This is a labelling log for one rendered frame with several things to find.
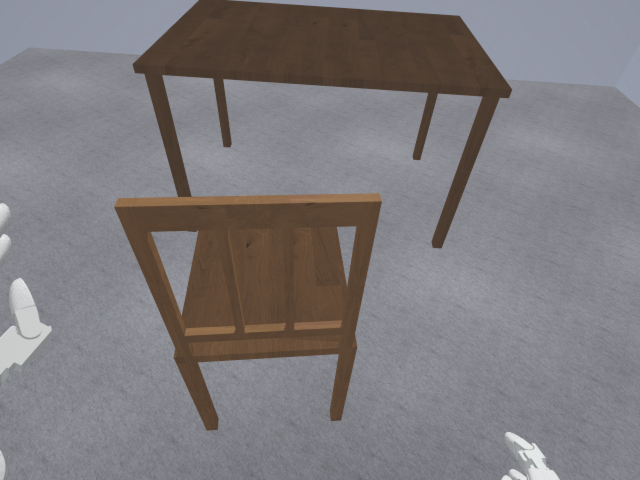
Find chair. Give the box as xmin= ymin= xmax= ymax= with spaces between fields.
xmin=114 ymin=193 xmax=382 ymax=431

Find robot left hand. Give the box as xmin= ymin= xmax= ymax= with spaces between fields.
xmin=0 ymin=203 xmax=52 ymax=388

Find table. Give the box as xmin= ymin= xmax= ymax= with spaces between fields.
xmin=133 ymin=0 xmax=512 ymax=248

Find robot right hand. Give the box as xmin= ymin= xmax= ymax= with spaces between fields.
xmin=501 ymin=432 xmax=560 ymax=480

